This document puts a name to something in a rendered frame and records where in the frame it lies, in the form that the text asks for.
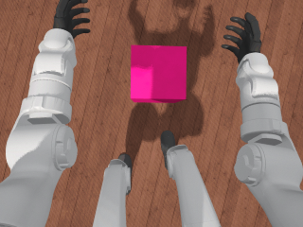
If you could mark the carton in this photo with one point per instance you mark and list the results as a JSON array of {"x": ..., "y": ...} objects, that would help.
[{"x": 158, "y": 73}]

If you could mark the right robot shin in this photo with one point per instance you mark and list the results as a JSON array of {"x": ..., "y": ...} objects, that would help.
[{"x": 179, "y": 147}]

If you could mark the right robot hand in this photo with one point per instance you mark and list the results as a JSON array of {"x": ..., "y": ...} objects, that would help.
[{"x": 250, "y": 36}]

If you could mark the left robot forearm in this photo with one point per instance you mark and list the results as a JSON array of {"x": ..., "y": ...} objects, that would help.
[{"x": 50, "y": 87}]

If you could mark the left robot hand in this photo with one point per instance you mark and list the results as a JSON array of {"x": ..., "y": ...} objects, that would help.
[{"x": 63, "y": 18}]

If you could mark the robot right foot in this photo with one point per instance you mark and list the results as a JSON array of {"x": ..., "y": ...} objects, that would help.
[{"x": 167, "y": 141}]

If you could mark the robot right upper arm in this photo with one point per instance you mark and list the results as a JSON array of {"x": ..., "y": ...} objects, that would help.
[{"x": 273, "y": 174}]

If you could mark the right robot forearm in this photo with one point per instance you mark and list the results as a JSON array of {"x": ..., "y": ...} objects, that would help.
[{"x": 260, "y": 105}]

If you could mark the robot left upper arm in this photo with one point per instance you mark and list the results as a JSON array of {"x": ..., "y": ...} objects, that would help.
[{"x": 37, "y": 156}]

